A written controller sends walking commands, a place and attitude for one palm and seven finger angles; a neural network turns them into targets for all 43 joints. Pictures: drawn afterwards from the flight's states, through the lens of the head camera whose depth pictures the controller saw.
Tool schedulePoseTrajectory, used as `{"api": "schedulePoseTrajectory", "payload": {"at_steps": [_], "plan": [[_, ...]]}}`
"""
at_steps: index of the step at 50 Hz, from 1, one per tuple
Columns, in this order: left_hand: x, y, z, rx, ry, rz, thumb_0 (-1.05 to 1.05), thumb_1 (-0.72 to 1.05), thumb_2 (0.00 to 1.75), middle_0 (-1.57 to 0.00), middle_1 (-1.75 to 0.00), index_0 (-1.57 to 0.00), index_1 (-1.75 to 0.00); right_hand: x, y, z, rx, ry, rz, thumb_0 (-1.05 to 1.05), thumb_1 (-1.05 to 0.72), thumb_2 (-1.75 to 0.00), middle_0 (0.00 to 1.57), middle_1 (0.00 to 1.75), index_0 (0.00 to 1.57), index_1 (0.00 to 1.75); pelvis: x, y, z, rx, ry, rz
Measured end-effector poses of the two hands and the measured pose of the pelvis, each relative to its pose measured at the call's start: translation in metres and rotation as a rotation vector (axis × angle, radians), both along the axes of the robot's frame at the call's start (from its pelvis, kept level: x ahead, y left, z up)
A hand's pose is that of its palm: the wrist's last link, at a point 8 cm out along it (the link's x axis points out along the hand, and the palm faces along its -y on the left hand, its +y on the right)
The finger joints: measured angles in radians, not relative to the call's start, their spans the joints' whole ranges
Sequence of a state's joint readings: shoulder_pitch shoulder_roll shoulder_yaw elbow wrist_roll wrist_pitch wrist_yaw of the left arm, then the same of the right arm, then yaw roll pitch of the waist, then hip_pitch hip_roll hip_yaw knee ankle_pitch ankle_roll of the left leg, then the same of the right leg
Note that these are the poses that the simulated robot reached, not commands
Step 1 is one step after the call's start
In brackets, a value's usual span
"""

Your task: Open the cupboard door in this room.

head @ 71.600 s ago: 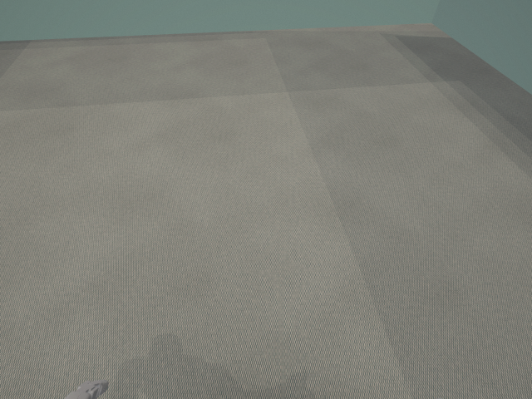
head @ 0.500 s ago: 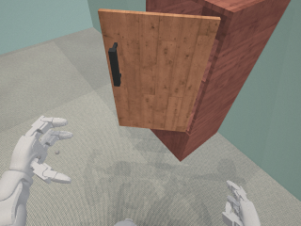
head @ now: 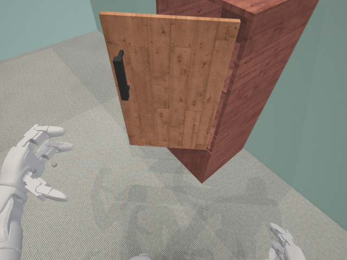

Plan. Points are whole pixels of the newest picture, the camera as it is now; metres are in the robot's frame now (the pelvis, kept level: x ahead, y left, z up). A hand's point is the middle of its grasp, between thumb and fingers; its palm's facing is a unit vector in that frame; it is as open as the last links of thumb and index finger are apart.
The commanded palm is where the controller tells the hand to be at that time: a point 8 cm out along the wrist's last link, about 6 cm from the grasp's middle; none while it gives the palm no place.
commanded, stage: raise the hand with hooked fingers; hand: left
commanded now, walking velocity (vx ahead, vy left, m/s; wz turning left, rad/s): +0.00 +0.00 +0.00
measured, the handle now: (123, 76) +0.61 +0.19 +0.06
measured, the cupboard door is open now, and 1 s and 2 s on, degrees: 46 46 46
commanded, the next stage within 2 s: move the hooked fingers beside the handle in 0.24 s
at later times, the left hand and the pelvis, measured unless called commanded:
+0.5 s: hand (56, 160) +0.29 +0.27 +0.08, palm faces +0.02 -1.00 -0.01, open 14.0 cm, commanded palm +0.28 +0.31 +0.08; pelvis -0.01 -0.01 +0.00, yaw +1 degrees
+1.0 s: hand (77, 124) +0.40 +0.26 +0.08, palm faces +0.00 -1.00 -0.01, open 14.0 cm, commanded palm +0.38 +0.31 +0.08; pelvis +0.00 +0.00 -0.01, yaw -1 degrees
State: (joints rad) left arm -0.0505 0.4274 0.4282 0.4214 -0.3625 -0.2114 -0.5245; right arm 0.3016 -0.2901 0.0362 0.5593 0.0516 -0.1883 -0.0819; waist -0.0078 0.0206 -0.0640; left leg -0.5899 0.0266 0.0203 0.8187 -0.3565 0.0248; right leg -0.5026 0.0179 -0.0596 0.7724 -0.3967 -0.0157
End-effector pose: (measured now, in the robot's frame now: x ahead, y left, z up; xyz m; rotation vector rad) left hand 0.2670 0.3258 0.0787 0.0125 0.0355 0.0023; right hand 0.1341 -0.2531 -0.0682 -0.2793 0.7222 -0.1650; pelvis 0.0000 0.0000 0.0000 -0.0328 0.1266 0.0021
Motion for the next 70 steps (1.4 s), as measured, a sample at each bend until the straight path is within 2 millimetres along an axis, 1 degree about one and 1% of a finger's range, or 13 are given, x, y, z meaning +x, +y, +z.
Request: {"api": "schedulePoseTrajectory", "payload": {"at_steps": [8,19,22,26,30,34,40,49,62,70], "plan": [[-0.005,-0.002,0.007,0.020,-0.035,0.012,-0.01,-0.50,0.30,-0.30,-1.20,-0.30,-1.20,0.002,0.002,-0.001,0.013,-0.010,0.006,0.02,-0.90,-0.90,0.20,0.30,0.20,0.30,-0.001,-0.003,0.000,-0.001,-0.010,0.005],[-0.007,-0.002,0.009,0.015,-0.020,0.010,-0.01,-0.50,0.30,-0.30,-1.20,-0.30,-1.20,0.010,0.008,-0.002,0.035,-0.037,0.024,0.01,-0.90,-0.90,0.20,0.30,0.20,0.30,-0.004,-0.004,0.000,0.003,-0.010,0.006],[-0.004,-0.003,0.007,0.006,-0.024,0.018,-0.01,-0.50,0.30,-0.30,-1.20,-0.30,-1.20,0.011,0.008,-0.004,0.029,-0.032,0.031,0.01,-0.90,-0.90,0.20,0.30,0.20,0.30,-0.005,-0.005,-0.001,0.001,-0.010,0.012],[0.010,-0.006,0.005,0.000,-0.028,0.012,-0.01,-0.50,0.30,-0.30,-1.20,-0.30,-1.20,0.008,0.006,-0.007,0.015,-0.009,0.033,0.01,-0.90,-0.90,0.20,0.30,0.20,0.30,-0.007,-0.006,-0.003,0.000,-0.005,0.018],[0.032,-0.011,0.004,0.004,-0.022,-0.006,-0.01,-0.50,0.30,-0.30,-1.20,-0.30,-1.20,0.001,0.002,-0.010,0.004,0.021,0.018,0.01,-0.90,-0.90,0.20,0.30,0.20,0.30,-0.009,-0.006,-0.004,0.000,0.006,0.018],[0.053,-0.015,0.007,0.004,-0.024,-0.021,-0.01,-0.50,0.30,-0.30,-1.20,-0.30,-1.20,-0.010,-0.003,-0.014,0.000,0.056,-0.010,0.01,-0.90,-0.90,0.20,0.30,0.20,0.30,-0.007,-0.006,-0.004,0.000,0.019,0.010],[0.080,-0.015,0.006,-0.001,-0.007,-0.014,-0.01,-0.50,0.30,-0.30,-1.20,-0.30,-1.20,-0.031,-0.010,-0.020,-0.001,0.129,-0.056,0.01,-0.90,-0.90,0.20,0.30,0.20,0.30,-0.003,-0.005,-0.005,0.002,0.041,-0.003],[0.108,-0.012,0.001,-0.003,-0.007,-0.001,-0.01,-0.50,0.30,-0.30,-1.20,-0.30,-1.20,-0.059,-0.016,-0.029,-0.010,0.253,-0.109,0.01,-0.90,-0.90,0.20,0.30,0.20,0.30,0.002,-0.003,-0.008,0.001,0.075,-0.015],[0.153,-0.014,0.000,-0.010,0.000,-0.021,-0.01,-0.50,0.30,-0.30,-1.20,-0.30,-1.20,-0.082,-0.015,-0.036,-0.024,0.357,-0.152,0.01,-0.90,-0.90,0.20,0.30,0.20,0.30,0.003,0.002,-0.014,-0.010,0.124,-0.018],[0.180,-0.020,0.003,-0.016,-0.018,-0.026,-0.01,-0.50,0.30,-0.30,-1.20,-0.30,-1.20,-0.102,-0.011,-0.041,-0.022,0.434,-0.182,0.01,-0.90,-0.90,0.20,0.30,0.20,0.30,0.002,0.006,-0.018,-0.014,0.157,-0.026]]}}
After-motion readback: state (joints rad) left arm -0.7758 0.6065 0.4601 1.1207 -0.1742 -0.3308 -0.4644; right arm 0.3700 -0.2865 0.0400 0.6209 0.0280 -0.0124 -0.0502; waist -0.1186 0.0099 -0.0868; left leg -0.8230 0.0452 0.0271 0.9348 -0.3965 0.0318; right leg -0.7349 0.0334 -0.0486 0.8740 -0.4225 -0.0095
